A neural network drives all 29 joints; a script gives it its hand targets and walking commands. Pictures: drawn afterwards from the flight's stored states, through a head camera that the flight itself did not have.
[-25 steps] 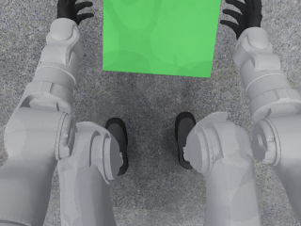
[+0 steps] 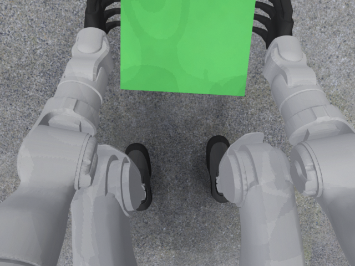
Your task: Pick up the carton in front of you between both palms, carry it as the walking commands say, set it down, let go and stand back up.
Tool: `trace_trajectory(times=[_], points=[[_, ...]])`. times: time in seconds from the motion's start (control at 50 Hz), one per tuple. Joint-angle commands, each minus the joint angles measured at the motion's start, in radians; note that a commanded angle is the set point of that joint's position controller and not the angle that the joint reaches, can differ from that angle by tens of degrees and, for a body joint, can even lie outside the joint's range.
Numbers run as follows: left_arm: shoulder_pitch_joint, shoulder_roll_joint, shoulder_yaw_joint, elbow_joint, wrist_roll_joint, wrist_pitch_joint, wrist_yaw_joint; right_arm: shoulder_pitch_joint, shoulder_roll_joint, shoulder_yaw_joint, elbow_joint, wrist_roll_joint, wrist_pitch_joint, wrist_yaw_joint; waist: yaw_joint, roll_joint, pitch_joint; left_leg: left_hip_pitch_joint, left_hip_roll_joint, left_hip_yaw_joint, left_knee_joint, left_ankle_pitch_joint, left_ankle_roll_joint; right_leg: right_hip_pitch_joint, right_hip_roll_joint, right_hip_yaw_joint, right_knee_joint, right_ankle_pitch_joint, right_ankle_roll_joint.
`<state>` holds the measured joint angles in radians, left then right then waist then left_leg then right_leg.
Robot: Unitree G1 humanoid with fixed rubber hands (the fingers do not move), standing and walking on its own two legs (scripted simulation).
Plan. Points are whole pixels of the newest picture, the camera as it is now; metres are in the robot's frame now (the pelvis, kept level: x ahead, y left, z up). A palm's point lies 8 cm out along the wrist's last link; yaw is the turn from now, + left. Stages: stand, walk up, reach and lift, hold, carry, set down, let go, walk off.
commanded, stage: reach and lift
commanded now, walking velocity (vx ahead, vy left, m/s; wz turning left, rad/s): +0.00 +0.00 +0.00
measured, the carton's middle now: (182, 45) +0.50 -0.02 -0.25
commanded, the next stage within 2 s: none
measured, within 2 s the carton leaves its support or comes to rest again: leaves its support in 0.38 s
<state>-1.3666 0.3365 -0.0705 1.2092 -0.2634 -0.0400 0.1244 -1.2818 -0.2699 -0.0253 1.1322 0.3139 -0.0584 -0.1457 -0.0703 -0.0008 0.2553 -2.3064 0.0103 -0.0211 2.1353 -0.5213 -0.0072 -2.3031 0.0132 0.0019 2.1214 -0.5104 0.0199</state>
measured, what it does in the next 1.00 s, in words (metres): rises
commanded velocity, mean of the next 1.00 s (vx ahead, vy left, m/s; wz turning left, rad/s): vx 0.00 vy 0.00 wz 0.00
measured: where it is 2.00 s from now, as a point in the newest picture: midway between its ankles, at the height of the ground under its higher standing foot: (181, 184)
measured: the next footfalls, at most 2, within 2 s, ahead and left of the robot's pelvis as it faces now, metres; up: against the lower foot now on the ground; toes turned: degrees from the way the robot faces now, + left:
none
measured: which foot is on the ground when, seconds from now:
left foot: down 0.00-1.00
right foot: down 0.00-1.00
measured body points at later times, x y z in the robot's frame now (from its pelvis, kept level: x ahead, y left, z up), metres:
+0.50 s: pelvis +0.00 +0.00 +0.00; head +0.32 +0.02 +0.31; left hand +0.53 +0.13 -0.14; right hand +0.51 -0.17 -0.14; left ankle +0.12 +0.12 -0.34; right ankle +0.13 -0.12 -0.34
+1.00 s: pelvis +0.01 +0.00 +0.12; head +0.25 +0.00 +0.51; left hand +0.50 +0.13 +0.05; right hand +0.48 -0.18 +0.06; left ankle +0.12 +0.12 -0.34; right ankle +0.12 -0.12 -0.34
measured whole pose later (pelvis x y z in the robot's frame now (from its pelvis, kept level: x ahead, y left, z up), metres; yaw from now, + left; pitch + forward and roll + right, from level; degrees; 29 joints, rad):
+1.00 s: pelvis +0.01 +0.00 +0.12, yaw +0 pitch +41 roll +0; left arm -0.92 -0.01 0.37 0.72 0.17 0.29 0.08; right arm -0.86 0.02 -0.45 0.64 -0.13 0.31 -0.07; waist -0.04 0.01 -0.21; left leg -1.97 -0.05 -0.04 1.75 -0.51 -0.02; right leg -1.97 0.06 0.04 1.74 -0.49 0.03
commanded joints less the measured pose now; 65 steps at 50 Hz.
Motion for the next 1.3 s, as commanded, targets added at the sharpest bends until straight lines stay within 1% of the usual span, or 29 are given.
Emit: trace_trajectory(times=[0.0, 0.04, 0.06, 0.08, 0.12, 0.16, 0.22, 0.26, 0.3, 0.34, 0.38, 0.4, 0.42, 0.46, 0.5, 0.52, 0.56, 0.62, 0.66, 0.7, 0.72, 0.78, 0.82, 0.86, 0.92, 0.98, 1.1, 1.18, 1.28], points=[[-0.239, -0.056, -0.020, -0.080, 0.001, -0.028, 0.004, -0.202, 0.071, 0.020, -0.058, 0.009, -0.029, -0.002, 0.001, 0.049, -1.051, 0.559, -0.053, 0.011, -0.164, 0.180, 0.007, 0.543, 0.030, -0.022, -0.180, 0.222, 0.028], [-0.247, -0.090, -0.022, -0.073, 0.015, -0.034, 0.009, -0.204, 0.107, 0.023, -0.036, -0.001, -0.033, -0.003, 0.002, 0.049, -1.038, 0.553, -0.061, 0.008, -0.169, 0.181, 0.010, 0.545, 0.034, -0.022, -0.181, 0.219, 0.029], [-0.251, -0.111, -0.021, -0.062, 0.023, -0.038, 0.010, -0.207, 0.117, 0.016, -0.022, -0.009, -0.037, -0.005, -0.005, 0.051, -1.030, 0.551, -0.064, 0.007, -0.172, 0.180, 0.010, 0.542, 0.036, -0.022, -0.182, 0.218, 0.029], [-0.280, -0.198, -0.063, -0.091, 0.010, -0.042, 0.000, -0.245, 0.193, 0.054, -0.045, 0.002, -0.042, 0.007, -0.010, 0.053, -1.029, 0.552, -0.070, 0.002, -0.176, 0.184, 0.014, 0.525, 0.041, -0.024, -0.183, 0.221, 0.025], [-0.345, -0.376, -0.118, -0.083, 0.010, -0.038, -0.028, -0.342, 0.343, 0.089, -0.049, 0.008, -0.042, 0.042, -0.006, 0.063, -1.025, 0.556, -0.081, -0.004, -0.178, 0.198, 0.015, 0.498, 0.051, -0.023, -0.176, 0.230, 0.017], [-0.435, -0.562, -0.152, -0.085, 0.022, -0.025, -0.070, -0.456, 0.518, 0.115, -0.070, -0.011, -0.029, 0.091, -0.007, 0.068, -1.028, 0.552, -0.096, -0.003, -0.169, 0.194, 0.014, 0.482, 0.062, -0.027, -0.164, 0.222, 0.012], [-0.485, -0.739, -0.143, -0.111, 0.055, -0.005, -0.111, -0.554, 0.660, 0.113, -0.114, -0.052, -0.005, 0.146, -0.010, 0.079, -1.055, 0.565, -0.117, 0.010, -0.152, 0.191, 0.013, 0.480, 0.080, -0.046, -0.147, 0.210, 0.009], [-0.501, -0.828, -0.153, -0.143, 0.055, 0.006, -0.125, -0.594, 0.731, 0.125, -0.158, -0.052, 0.010, 0.165, -0.013, 0.086, -1.109, 0.601, -0.127, 0.021, -0.141, 0.211, 0.014, 0.501, 0.091, -0.060, -0.136, 0.220, 0.007], [-0.532, -0.908, -0.183, -0.215, 0.031, 0.013, -0.129, -0.625, 0.802, 0.156, -0.228, -0.032, 0.019, 0.175, -0.016, 0.094, -1.238, 0.676, -0.134, 0.032, -0.133, 0.262, 0.009, 0.560, 0.102, -0.073, -0.127, 0.258, 0.004], [-0.572, -0.972, -0.224, -0.329, -0.002, 0.020, -0.126, -0.630, 0.872, 0.199, -0.311, -0.003, 0.031, 0.174, -0.017, 0.096, -1.417, 0.764, -0.143, 0.045, -0.127, 0.318, 0.004, 0.653, 0.114, -0.084, -0.124, 0.315, 0.001], [-0.569, -1.025, -0.256, -0.438, -0.008, 0.037, -0.120, -0.607, 0.936, 0.248, -0.401, 0.018, 0.056, 0.171, -0.012, 0.104, -1.576, 0.844, -0.150, 0.055, -0.133, 0.356, 0.001, 0.730, 0.122, -0.096, -0.130, 0.361, -0.002], [-0.530, -1.060, -0.259, -0.469, -0.009, 0.052, -0.119, -0.604, 0.955, 0.259, -0.462, 0.019, 0.072, 0.172, -0.017, 0.102, -1.639, 0.891, -0.154, 0.057, -0.136, 0.370, 0.000, 0.745, 0.126, -0.108, -0.136, 0.366, 0.001], [-0.503, -1.090, -0.260, -0.498, -0.004, 0.070, -0.123, -0.598, 0.970, 0.262, -0.517, 0.010, 0.089, 0.177, -0.017, 0.099, -1.667, 0.908, -0.159, 0.061, -0.141, 0.377, 0.001, 0.753, 0.131, -0.114, -0.143, 0.366, 0.002], [-0.461, -1.143, -0.249, -0.543, 0.020, 0.109, -0.137, -0.588, 1.009, 0.262, -0.611, -0.026, 0.125, 0.192, -0.015, 0.081, -1.663, 0.876, -0.168, 0.069, -0.164, 0.341, 0.002, 0.763, 0.142, -0.118, -0.166, 0.338, 0.002], [-0.425, -1.174, -0.217, -0.569, 0.054, 0.144, -0.157, -0.559, 1.040, 0.247, -0.657, -0.075, 0.165, 0.210, -0.016, 0.062, -1.596, 0.811, -0.172, 0.077, -0.192, 0.275, 0.003, 0.758, 0.149, -0.115, -0.200, 0.285, -0.002], [-0.410, -1.191, -0.199, -0.566, 0.076, 0.162, -0.169, -0.532, 1.060, 0.236, -0.643, -0.104, 0.187, 0.222, -0.020, 0.060, -1.542, 0.772, -0.173, 0.080, -0.208, 0.229, 0.003, 0.741, 0.151, -0.112, -0.218, 0.245, -0.004], [-0.366, -1.243, -0.156, -0.520, 0.126, 0.199, -0.194, -0.461, 1.121, 0.203, -0.572, -0.169, 0.231, 0.248, -0.023, 0.059, -1.400, 0.692, -0.175, 0.080, -0.254, 0.130, 0.004, 0.673, 0.149, -0.104, -0.262, 0.156, -0.010], [-0.315, -1.308, -0.066, -0.432, 0.216, 0.247, -0.227, -0.378, 1.190, 0.104, -0.452, -0.274, 0.286, 0.286, -0.030, 0.063, -1.234, 0.611, -0.180, 0.073, -0.323, 0.022, 0.004, 0.583, 0.147, -0.093, -0.326, 0.052, -0.016], [-0.304, -1.325, -0.015, -0.406, 0.267, 0.269, -0.240, -0.347, 1.206, 0.041, -0.403, -0.327, 0.306, 0.301, -0.030, 0.074, -1.211, 0.609, -0.181, 0.073, -0.365, -0.009, 0.005, 0.578, 0.148, -0.085, -0.367, 0.013, -0.021], [-0.283, -1.338, 0.021, -0.393, 0.305, 0.283, -0.245, -0.333, 1.231, 0.014, -0.389, -0.354, 0.319, 0.310, -0.021, 0.076, -1.238, 0.641, -0.182, 0.073, -0.400, 0.003, 0.005, 0.603, 0.151, -0.083, -0.396, 0.022, -0.020], [-0.267, -1.341, 0.039, -0.385, 0.326, 0.291, -0.249, -0.335, 1.230, 0.007, -0.388, -0.365, 0.325, 0.315, -0.006, 0.079, -1.241, 0.648, -0.185, 0.074, -0.423, 0.014, 0.003, 0.621, 0.151, -0.080, -0.414, 0.032, -0.019], [-0.233, -1.348, 0.057, -0.390, 0.353, 0.301, -0.252, -0.334, 1.270, 0.032, -0.403, -0.359, 0.339, 0.326, 0.019, 0.049, -1.303, 0.707, -0.188, 0.076, -0.470, 0.053, 0.005, 0.691, 0.156, -0.077, -0.458, 0.068, -0.009], [-0.212, -1.351, 0.050, -0.409, 0.357, 0.304, -0.253, -0.323, 1.291, 0.062, -0.424, -0.349, 0.347, 0.327, 0.032, 0.025, -1.343, 0.740, -0.189, 0.075, -0.497, 0.077, 0.007, 0.747, 0.159, -0.073, -0.488, 0.091, -0.001], [-0.194, -1.358, 0.030, -0.431, 0.351, 0.309, -0.258, -0.310, 1.307, 0.095, -0.448, -0.337, 0.353, 0.327, 0.039, 0.005, -1.376, 0.771, -0.190, 0.075, -0.522, 0.098, 0.009, 0.804, 0.160, -0.069, -0.515, 0.112, 0.007], [-0.167, -1.383, -0.018, -0.469, 0.329, 0.317, -0.268, -0.275, 1.335, 0.142, -0.477, -0.320, 0.363, 0.325, 0.039, -0.009, -1.409, 0.820, -0.191, 0.073, -0.559, 0.118, 0.007, 0.885, 0.163, -0.064, -0.556, 0.139, 0.014], [-0.137, -1.411, -0.072, -0.507, 0.302, 0.327, -0.280, -0.225, 1.359, 0.182, -0.498, -0.308, 0.373, 0.324, 0.030, -0.005, -1.422, 0.874, -0.192, 0.069, -0.597, 0.134, 0.001, 0.956, 0.164, -0.057, -0.597, 0.164, 0.016], [-0.053, -1.458, -0.152, -0.560, 0.268, 0.344, -0.291, -0.104, 1.388, 0.223, -0.510, -0.304, 0.386, 0.324, 0.014, 0.028, -1.377, 0.994, -0.192, 0.051, -0.687, 0.164, -0.010, 1.053, 0.161, -0.039, -0.683, 0.200, 0.008], [0.017, -1.477, -0.166, -0.567, 0.270, 0.345, -0.288, -0.033, 1.397, 0.231, -0.510, -0.311, 0.386, 0.329, 0.015, 0.041, -1.316, 1.072, -0.191, 0.035, -0.757, 0.179, -0.012, 1.103, 0.159, -0.028, -0.746, 0.209, 0.003], [0.112, -1.488, -0.164, -0.566, 0.284, 0.340, -0.281, 0.051, 1.401, 0.238, -0.510, -0.320, 0.378, 0.335, 0.024, 0.038, -1.248, 1.182, -0.187, 0.012, -0.852, 0.206, -0.010, 1.185, 0.154, -0.013, -0.831, 0.223, 0.000]])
